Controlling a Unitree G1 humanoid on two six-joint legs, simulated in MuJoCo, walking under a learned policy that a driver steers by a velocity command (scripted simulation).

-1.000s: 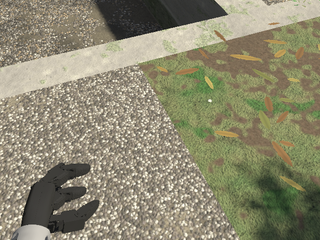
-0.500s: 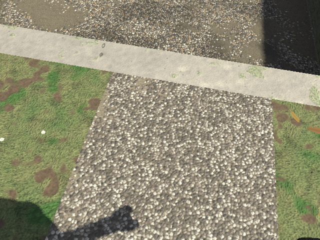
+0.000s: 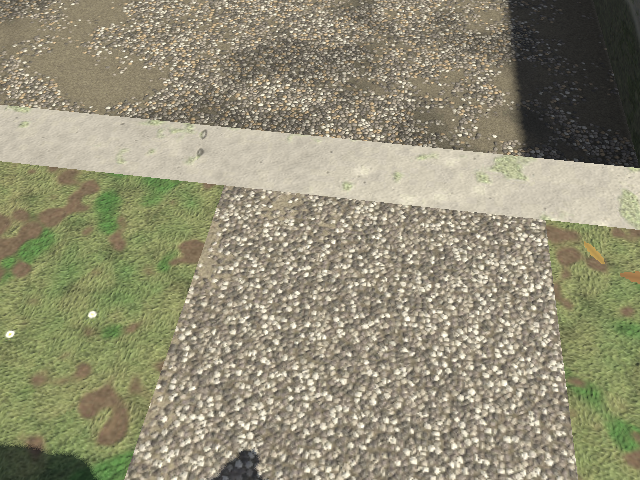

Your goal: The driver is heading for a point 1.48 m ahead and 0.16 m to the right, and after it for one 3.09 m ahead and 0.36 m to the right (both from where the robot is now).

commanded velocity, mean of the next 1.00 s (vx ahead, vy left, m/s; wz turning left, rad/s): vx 0.06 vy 0.00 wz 0.04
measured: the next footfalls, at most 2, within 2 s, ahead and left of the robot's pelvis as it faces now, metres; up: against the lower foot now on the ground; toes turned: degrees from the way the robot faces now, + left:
right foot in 0.12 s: +0.02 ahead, -0.14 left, +0.00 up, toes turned -11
left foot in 0.58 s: +0.13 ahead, +0.06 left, +0.00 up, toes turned -15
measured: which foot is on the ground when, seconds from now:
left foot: down 0.00-0.12, up 0.14-0.56, down 0.58-0.92, up 0.94-1.00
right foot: up 0.00-0.10, down 0.12-0.62, up 0.64-0.90, down 0.92-1.00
